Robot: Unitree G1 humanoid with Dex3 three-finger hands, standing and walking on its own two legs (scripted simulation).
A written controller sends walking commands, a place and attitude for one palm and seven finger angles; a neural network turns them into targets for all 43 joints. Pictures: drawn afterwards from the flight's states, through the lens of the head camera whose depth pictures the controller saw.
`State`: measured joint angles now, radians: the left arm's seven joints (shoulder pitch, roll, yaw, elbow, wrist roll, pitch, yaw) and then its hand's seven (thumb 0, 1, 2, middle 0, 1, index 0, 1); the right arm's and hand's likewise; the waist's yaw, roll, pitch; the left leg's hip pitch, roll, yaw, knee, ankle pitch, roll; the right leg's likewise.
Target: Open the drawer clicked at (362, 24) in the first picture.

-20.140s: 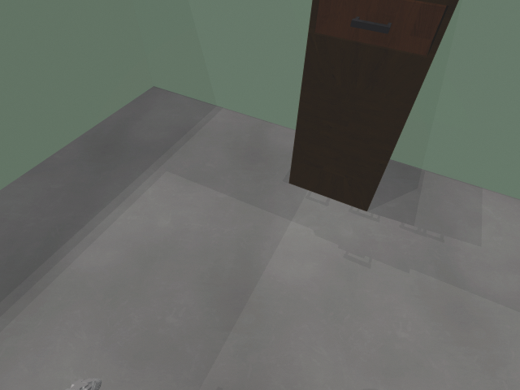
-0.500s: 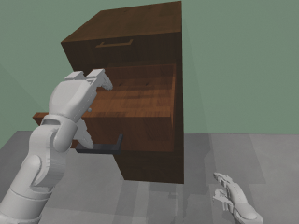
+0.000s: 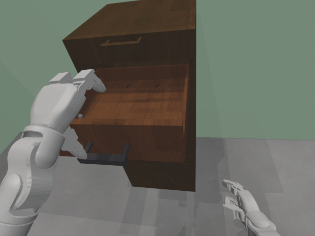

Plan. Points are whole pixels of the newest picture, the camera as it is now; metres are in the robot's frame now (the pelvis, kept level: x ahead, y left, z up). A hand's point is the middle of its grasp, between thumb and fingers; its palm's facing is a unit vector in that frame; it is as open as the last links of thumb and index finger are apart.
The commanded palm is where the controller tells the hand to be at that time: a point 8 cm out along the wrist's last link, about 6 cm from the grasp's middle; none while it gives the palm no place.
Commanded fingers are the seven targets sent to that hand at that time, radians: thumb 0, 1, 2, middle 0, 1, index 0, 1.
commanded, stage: draw the hand back to the body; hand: left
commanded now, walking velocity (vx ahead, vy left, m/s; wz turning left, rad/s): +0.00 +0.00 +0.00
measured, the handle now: (105, 152) +0.28 +0.18 +0.10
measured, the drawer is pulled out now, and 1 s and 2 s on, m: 0.30 0.30 0.30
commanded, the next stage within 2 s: step back with the hand held close in 1.36 s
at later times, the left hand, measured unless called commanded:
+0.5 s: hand (58, 127) +0.21 +0.19 +0.27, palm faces +0.33 -0.74 -0.58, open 13.7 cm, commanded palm +0.16 +0.24 +0.29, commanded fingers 0.00 -0.22 0.42 -0.28 -1.02 -0.28 -1.02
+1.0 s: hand (17, 118) +0.20 +0.24 +0.29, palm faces +0.51 -0.78 -0.36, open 10.1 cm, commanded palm +0.15 +0.29 +0.29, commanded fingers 0.00 0.65 0.80 -0.22 -0.46 -0.22 -0.46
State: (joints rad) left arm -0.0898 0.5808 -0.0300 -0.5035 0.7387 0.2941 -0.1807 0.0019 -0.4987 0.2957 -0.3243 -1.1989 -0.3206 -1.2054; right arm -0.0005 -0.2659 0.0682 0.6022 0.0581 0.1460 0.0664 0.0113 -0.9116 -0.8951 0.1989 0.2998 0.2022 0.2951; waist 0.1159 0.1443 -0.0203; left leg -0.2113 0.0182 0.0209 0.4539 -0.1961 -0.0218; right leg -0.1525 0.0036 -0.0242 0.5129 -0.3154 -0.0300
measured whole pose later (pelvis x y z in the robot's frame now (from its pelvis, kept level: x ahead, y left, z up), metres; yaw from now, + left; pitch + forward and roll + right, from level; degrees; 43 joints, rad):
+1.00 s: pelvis +0.02 +0.02 +0.00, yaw -1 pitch -4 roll -1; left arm 0.29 0.42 0.49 -0.65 -0.10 -0.18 0.10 0.00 0.30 0.64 -0.26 -0.67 -0.25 -0.68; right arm 0.15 -0.22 0.01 0.67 0.01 -0.10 -0.06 0.01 -0.91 -0.89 0.20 0.30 0.20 0.30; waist 0.06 0.06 0.02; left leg -0.14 0.03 0.04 0.44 -0.22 -0.01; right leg -0.04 0.02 -0.01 0.39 -0.27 -0.01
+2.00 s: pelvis -0.06 +0.03 -0.01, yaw -1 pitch +0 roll -2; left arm 0.39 0.55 0.64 -0.76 -0.06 -0.25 0.15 0.01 0.88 0.89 -0.22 -0.30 -0.22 -0.31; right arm 0.21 -0.23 -0.02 0.58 0.02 -0.07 -0.06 0.01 -0.91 -0.89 0.20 0.30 0.20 0.30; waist 0.01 0.02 0.03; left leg -0.41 0.03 0.03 0.55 -0.14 0.02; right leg -0.32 0.01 -0.02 0.52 -0.21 0.01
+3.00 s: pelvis -0.25 +0.02 +0.00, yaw +0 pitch +1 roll +1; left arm 0.30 0.57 0.65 -0.69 -0.06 -0.26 0.16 0.01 0.88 0.89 -0.22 -0.30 -0.21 -0.31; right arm 0.27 -0.21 0.02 0.68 0.01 -0.08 -0.04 0.01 -0.91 -0.89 0.21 0.30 0.21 0.30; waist 0.00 -0.02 -0.06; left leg -0.41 0.02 0.04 0.71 -0.29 0.00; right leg -0.14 0.01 -0.03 0.50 -0.37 -0.04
